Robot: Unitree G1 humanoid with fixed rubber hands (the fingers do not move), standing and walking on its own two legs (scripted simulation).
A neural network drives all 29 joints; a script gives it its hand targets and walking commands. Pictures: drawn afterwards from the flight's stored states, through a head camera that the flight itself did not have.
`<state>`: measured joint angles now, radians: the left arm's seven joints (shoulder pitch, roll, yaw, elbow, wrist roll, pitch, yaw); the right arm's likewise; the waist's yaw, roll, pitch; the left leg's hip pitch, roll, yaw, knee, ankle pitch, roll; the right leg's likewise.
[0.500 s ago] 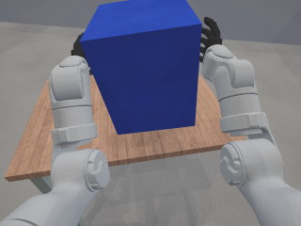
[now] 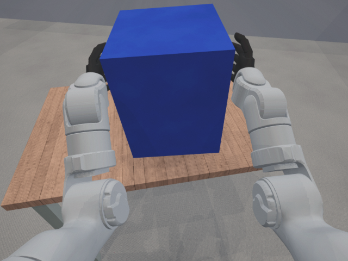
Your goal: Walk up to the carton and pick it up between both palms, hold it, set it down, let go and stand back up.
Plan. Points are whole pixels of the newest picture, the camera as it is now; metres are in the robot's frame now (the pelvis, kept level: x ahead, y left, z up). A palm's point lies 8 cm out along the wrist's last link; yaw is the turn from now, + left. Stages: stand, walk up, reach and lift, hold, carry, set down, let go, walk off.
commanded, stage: set down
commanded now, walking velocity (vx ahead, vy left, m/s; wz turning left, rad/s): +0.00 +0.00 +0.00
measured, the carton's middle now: (171, 84) +0.43 -0.01 +0.22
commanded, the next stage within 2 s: none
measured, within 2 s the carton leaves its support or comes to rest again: neither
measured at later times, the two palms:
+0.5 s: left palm (103, 87) +0.43 +0.14 +0.22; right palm (234, 79) +0.43 -0.15 +0.23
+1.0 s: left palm (106, 91) +0.45 +0.15 +0.19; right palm (230, 83) +0.44 -0.14 +0.21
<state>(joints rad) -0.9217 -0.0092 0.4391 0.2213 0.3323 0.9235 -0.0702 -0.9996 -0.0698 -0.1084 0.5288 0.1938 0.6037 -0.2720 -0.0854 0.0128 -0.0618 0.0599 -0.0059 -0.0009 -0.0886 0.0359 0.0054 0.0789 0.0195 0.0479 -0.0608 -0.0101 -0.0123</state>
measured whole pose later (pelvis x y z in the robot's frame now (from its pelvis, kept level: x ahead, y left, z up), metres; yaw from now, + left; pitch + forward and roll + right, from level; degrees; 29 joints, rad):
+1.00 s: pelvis +0.01 +0.00 +0.00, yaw +1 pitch +7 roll +0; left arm -1.01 0.06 0.41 0.76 0.21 0.48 0.03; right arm -1.06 -0.04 -0.29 0.88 -0.06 0.32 -0.18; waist -0.06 0.00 -0.13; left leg -0.08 -0.01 -0.02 -0.09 0.05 0.01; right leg -0.04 0.01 0.02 -0.09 0.01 -0.01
